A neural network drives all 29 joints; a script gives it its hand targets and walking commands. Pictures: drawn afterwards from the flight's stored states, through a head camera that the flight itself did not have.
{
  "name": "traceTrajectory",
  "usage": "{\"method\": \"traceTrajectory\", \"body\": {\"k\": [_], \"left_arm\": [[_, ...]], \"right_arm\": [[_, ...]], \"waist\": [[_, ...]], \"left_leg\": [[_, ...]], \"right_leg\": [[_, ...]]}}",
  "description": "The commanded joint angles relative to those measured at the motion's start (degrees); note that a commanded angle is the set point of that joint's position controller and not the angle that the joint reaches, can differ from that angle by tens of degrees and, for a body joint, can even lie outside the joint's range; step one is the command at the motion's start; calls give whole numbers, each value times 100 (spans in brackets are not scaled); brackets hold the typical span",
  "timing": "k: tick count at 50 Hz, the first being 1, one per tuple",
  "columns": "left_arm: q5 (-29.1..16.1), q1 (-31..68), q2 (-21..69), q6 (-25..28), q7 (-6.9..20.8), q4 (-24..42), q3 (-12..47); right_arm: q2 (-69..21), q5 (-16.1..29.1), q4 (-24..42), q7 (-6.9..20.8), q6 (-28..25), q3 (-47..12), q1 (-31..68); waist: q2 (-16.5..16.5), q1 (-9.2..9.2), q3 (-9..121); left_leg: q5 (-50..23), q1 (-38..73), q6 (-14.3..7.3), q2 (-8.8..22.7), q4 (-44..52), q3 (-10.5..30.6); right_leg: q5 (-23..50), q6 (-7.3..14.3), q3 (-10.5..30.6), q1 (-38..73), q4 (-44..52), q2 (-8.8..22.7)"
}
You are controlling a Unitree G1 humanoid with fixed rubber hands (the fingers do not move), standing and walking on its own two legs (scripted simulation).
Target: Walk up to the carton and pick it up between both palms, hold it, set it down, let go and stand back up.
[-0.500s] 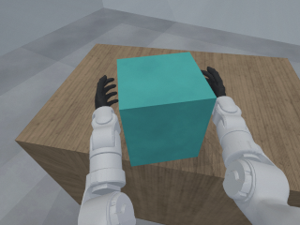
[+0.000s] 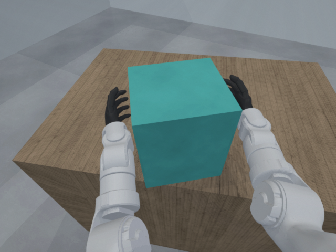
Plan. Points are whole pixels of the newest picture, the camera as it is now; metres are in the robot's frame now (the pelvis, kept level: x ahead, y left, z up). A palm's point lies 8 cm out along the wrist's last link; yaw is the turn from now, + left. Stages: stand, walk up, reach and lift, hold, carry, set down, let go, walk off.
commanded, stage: set down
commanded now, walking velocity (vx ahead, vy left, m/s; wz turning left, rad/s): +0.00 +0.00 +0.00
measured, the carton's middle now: (177, 124) +0.42 +0.04 +0.08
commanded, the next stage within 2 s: none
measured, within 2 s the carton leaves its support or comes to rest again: rests again in 0.12 s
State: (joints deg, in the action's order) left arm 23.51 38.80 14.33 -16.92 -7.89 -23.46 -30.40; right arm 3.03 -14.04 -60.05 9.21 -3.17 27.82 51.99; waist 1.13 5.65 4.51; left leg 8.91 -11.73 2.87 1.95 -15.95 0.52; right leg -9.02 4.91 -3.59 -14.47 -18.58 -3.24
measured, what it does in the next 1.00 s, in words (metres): stands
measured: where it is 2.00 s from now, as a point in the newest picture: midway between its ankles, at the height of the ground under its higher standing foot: outside the picture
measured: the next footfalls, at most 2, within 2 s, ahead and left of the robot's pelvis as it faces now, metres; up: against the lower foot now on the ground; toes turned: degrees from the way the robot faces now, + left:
none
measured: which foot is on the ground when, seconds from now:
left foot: down 0.00-1.00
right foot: down 0.00-1.00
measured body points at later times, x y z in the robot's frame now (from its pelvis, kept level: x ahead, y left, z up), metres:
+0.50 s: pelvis -0.01 +0.00 -0.01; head +0.05 -0.03 +0.44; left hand +0.40 +0.20 +0.12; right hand +0.50 -0.15 +0.12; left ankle -0.01 +0.15 -0.75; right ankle +0.00 -0.06 -0.75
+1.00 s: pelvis -0.01 +0.00 -0.01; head +0.03 -0.04 +0.44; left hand +0.40 +0.22 +0.19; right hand +0.49 -0.18 +0.19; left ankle -0.01 +0.15 -0.75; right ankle +0.00 -0.06 -0.75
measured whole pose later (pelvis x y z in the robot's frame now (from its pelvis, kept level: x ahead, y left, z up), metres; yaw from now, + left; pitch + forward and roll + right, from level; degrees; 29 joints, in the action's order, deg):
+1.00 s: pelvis -0.01 +0.00 -0.01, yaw -2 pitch +14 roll +0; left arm -5.2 48.2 -4.3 -35.4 -14.8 -21.9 -14.7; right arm 31.9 25.8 -53.4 6.6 16.8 -9.9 61.1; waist -2.0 11.7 10.3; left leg 8.7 -24.6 3.5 3.5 -19.9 -0.5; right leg -6.2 5.4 -1.7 -26.1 -18.7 -5.1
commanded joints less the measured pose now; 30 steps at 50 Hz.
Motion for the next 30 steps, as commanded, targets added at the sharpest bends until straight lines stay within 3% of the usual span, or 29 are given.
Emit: {"method": "traceTrajectory", "body": {"k": [1, 3, 7, 10, 15, 20, 30], "left_arm": [[-235, 2237, 704, 2, 132, -127, 1163], [-446, 2382, 33, 117, -141, -85, 1140], [-1462, 3060, -705, 314, -789, -132, 1994], [-1975, 3222, -1027, 190, -988, -423, 2275], [-2266, 3145, -1370, 48, -1015, -370, 2208], [-2252, 2962, -1592, 29, -879, -42, 1946], [-2635, 2986, -2198, -198, -702, 810, 1761]], "right_arm": [[-471, 14, -71, 319, 132, -840, 2235], [436, 351, -28, 124, 86, -879, 2419], [1623, 1682, 42, -414, 68, -1837, 3298], [2115, 2381, -1, -611, 260, -2402, 3634], [2712, 2987, -124, -618, 481, -2863, 3680], [2964, 3256, -105, -497, 536, -3103, 3564], [3330, 3693, 1011, -361, 781, -3428, 3676]], "waist": [[160, 93, 1815], [132, 178, 2066], [48, 293, 2702], [126, 428, 2917], [195, 600, 3547], [402, 636, 3669], [826, 630, 4229]], "left_leg": [[-1106, -183, -192, -169, 65, -518], [-1246, -217, -163, -156, -11, -515], [-1419, -427, -64, -80, -342, -418], [-1242, -577, -26, -32, -511, -363], [-1593, -650, 116, -14, -735, -341], [-1579, -1033, 110, -65, -679, -345], [-1284, -1636, 2, -193, -486, -303]], "right_leg": [[1856, -688, 101, 1565, -23, 336], [1924, -651, 147, 1505, -36, 282], [2066, -500, 285, 1268, -64, 130], [1709, -410, 372, 1130, -76, 85], [1941, -336, 419, 1291, -251, 18], [2650, -461, 503, 1774, -467, 69], [3842, -754, 761, 2694, -701, 263]]}}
